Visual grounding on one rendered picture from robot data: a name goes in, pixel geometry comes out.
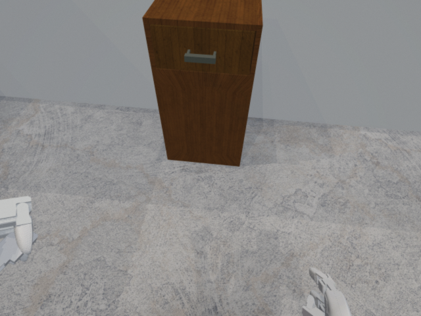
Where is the drawer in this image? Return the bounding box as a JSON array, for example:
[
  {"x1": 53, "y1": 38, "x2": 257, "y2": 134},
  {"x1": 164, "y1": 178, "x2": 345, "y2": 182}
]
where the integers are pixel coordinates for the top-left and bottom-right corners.
[{"x1": 150, "y1": 24, "x2": 255, "y2": 75}]

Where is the robot right hand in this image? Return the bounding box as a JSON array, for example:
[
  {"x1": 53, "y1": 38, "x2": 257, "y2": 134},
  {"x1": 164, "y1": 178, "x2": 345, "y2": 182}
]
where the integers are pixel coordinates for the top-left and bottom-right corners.
[{"x1": 303, "y1": 267, "x2": 352, "y2": 316}]

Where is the robot left hand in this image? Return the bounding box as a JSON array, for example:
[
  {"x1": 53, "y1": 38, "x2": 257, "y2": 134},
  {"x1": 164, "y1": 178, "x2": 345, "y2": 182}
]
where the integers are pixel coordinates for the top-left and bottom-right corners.
[{"x1": 0, "y1": 196, "x2": 38, "y2": 272}]

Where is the cabinet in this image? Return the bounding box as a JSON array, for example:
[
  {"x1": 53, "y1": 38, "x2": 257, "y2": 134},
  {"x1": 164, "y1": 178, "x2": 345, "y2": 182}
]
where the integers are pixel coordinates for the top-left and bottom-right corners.
[{"x1": 142, "y1": 0, "x2": 263, "y2": 167}]

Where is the handle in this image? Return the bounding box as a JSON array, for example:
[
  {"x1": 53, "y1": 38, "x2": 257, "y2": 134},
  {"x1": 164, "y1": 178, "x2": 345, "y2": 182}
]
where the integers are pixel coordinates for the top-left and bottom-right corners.
[{"x1": 184, "y1": 49, "x2": 216, "y2": 64}]

